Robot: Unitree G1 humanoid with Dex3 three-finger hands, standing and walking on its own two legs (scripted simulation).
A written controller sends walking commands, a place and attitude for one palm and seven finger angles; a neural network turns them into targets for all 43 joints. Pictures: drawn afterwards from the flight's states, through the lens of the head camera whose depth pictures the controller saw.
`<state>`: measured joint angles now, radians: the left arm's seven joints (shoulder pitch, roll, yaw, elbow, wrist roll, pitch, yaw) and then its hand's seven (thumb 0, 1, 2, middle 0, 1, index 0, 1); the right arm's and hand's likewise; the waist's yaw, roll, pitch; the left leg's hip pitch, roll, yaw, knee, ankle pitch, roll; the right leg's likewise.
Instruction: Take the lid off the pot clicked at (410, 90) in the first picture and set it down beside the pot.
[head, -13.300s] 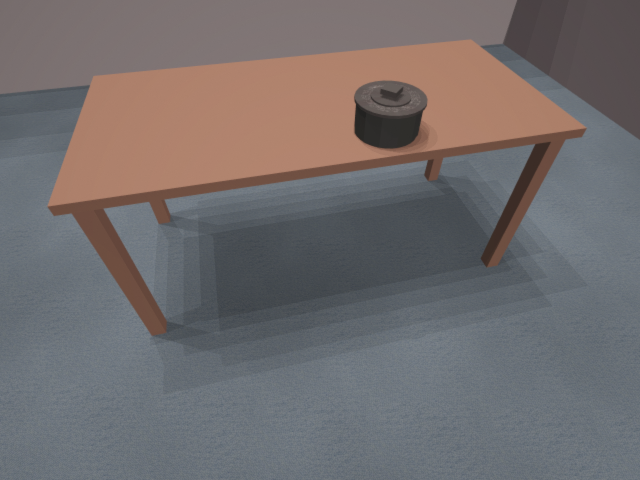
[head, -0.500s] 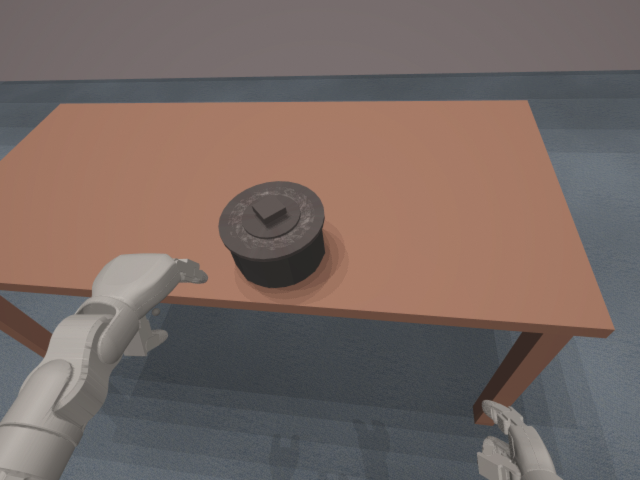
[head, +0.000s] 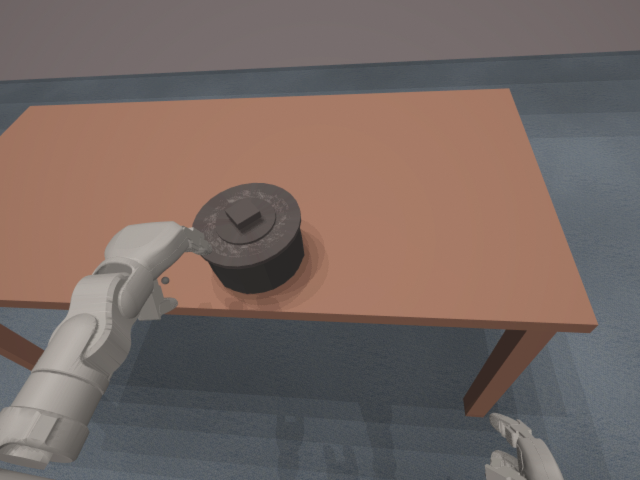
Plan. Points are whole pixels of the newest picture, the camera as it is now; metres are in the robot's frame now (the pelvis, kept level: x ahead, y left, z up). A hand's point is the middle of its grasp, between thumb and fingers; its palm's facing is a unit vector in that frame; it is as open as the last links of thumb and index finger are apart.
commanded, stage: move the open hand above the knob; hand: left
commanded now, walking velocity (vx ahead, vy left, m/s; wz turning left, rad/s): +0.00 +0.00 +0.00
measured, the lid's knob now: (243, 213) +0.52 +0.17 +0.00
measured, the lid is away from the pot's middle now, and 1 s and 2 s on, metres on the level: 0.00 0.00 0.00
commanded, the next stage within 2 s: lower the open fingers around the knob in 1.72 s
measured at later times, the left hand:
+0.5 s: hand (190, 238) +0.40 +0.20 +0.08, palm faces -0.30 -0.02 -0.95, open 10.1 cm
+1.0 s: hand (224, 202) +0.47 +0.17 +0.07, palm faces -0.37 -0.02 -0.93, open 10.1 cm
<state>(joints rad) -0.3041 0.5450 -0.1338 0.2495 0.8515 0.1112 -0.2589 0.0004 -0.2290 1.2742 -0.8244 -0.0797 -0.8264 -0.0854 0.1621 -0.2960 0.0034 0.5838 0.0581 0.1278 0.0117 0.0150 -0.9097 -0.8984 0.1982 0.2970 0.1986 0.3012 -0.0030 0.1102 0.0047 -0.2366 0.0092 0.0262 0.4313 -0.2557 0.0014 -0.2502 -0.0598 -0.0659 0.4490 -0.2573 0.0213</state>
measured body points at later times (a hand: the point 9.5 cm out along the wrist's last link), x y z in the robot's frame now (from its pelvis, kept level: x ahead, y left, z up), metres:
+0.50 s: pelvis +0.00 +0.01 +0.00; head +0.04 -0.03 +0.44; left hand +0.41 +0.20 +0.13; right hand +0.14 -0.25 -0.13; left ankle -0.02 +0.12 -0.74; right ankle -0.02 -0.13 -0.74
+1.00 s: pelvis +0.00 +0.02 -0.01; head +0.06 -0.01 +0.44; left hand +0.49 +0.17 +0.13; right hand +0.04 -0.25 -0.15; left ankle -0.02 +0.12 -0.74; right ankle -0.02 -0.13 -0.74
